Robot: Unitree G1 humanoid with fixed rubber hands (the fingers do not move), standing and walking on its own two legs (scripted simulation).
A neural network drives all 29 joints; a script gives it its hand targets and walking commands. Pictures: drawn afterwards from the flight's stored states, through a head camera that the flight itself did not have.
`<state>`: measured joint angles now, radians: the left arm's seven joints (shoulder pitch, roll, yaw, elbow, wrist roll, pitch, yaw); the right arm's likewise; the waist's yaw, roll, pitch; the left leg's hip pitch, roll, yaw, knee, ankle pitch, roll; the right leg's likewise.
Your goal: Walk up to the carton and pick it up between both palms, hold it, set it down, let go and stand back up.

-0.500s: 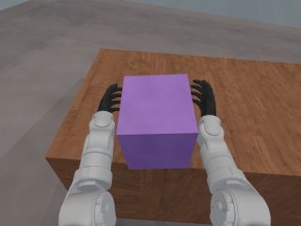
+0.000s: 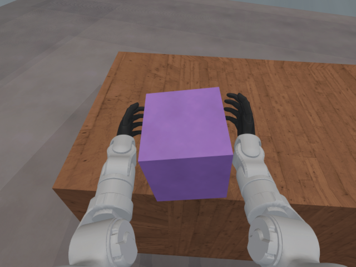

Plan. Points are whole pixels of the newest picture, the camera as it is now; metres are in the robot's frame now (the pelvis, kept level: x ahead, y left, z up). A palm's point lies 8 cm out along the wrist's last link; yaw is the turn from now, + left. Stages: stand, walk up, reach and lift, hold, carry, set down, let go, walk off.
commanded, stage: set down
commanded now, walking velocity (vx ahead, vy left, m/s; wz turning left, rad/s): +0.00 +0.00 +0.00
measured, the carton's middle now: (186, 146) +0.40 -0.01 +0.04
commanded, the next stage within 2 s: none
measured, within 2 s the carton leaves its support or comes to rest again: rests again in 1.30 s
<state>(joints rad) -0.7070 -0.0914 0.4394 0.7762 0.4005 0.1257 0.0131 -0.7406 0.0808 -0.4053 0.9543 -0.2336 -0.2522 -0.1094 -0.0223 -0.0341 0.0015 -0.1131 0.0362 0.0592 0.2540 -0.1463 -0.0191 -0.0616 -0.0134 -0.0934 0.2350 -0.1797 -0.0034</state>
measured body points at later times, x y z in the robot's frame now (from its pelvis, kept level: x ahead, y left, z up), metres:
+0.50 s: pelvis +0.00 +0.00 +0.00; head +0.04 +0.02 +0.45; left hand +0.43 +0.13 +0.06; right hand +0.42 -0.15 +0.09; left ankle -0.01 +0.13 -0.75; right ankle -0.04 -0.11 -0.75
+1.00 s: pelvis +0.01 +0.00 +0.00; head +0.06 +0.01 +0.44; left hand +0.44 +0.13 +0.05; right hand +0.43 -0.15 +0.08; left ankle -0.01 +0.13 -0.75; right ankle -0.04 -0.11 -0.75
